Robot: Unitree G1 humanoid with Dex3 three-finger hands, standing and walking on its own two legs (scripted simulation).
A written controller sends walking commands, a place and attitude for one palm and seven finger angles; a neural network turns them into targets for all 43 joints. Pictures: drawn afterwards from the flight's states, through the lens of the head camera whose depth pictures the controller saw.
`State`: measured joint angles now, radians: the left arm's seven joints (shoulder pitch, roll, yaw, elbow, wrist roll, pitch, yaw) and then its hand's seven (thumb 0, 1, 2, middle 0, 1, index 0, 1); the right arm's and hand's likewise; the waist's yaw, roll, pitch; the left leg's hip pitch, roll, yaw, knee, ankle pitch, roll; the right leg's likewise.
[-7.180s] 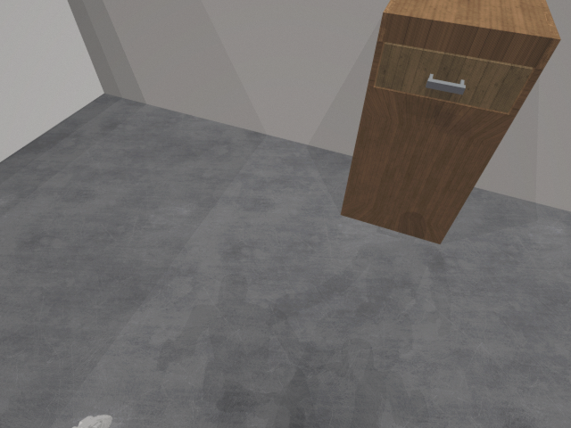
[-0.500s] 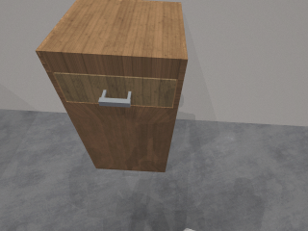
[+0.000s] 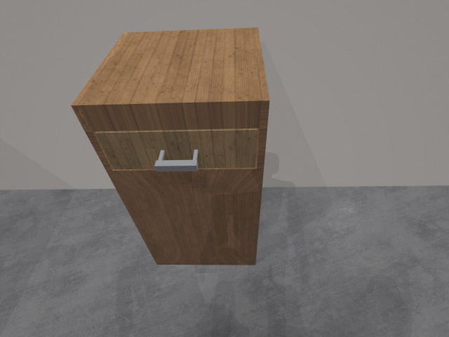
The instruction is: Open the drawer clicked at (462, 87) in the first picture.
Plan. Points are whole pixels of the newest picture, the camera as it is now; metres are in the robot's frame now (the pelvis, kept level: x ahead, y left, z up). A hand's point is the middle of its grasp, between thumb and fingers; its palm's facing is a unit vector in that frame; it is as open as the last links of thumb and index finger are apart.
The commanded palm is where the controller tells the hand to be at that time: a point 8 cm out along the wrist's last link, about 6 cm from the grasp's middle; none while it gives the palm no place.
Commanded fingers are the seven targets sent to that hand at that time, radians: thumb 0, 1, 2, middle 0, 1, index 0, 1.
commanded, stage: look again from close up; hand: left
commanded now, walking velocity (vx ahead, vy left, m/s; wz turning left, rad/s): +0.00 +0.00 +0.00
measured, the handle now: (177, 159) +0.55 +0.16 -0.03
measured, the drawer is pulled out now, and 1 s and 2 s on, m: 0.00 0.00 0.00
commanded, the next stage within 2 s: raise the hand with hooked fingers in 0.46 s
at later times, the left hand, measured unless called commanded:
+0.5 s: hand out of the picture +0.02 +0.14 -0.17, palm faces +0.03 -0.98 -0.22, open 7.3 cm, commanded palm none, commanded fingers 0.00 0.90 0.90 -0.20 -0.30 -0.20 -0.30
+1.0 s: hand (154, 316) +0.18 +0.15 -0.06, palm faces -0.04 -0.17 -0.98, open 8.7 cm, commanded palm +0.17 +0.18 -0.01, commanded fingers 0.00 0.36 0.67 -0.24 -0.64 -0.24 -0.64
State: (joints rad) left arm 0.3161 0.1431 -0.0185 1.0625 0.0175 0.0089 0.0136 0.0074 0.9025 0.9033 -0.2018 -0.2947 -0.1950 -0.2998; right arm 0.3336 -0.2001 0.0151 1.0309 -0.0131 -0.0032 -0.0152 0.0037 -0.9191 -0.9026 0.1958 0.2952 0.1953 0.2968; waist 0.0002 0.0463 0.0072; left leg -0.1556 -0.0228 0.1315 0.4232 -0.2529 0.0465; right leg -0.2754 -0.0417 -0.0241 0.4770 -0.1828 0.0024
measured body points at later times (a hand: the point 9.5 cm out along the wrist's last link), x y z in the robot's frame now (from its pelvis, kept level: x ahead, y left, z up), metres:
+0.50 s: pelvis +0.03 -0.03 +0.00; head +0.03 -0.06 +0.45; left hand +0.02 +0.19 -0.15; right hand +0.00 -0.24 -0.17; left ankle -0.01 +0.09 -0.74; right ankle +0.05 -0.12 -0.74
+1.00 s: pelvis +0.01 -0.05 -0.04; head +0.04 -0.07 +0.41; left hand +0.17 +0.16 -0.01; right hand +0.28 -0.29 -0.08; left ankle -0.01 +0.09 -0.74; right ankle +0.05 -0.12 -0.74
